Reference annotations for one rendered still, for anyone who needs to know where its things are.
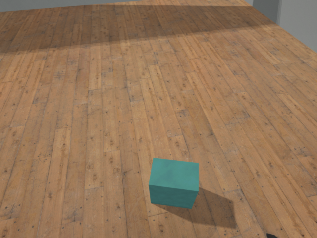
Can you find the carton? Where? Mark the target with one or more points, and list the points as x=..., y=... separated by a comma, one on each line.
x=174, y=183

